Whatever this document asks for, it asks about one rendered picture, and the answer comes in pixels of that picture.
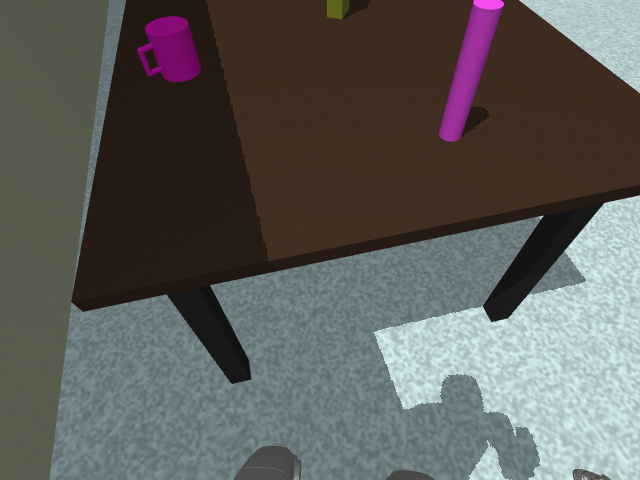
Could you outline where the table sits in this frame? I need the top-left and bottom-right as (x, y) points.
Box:
(71, 0), (640, 384)

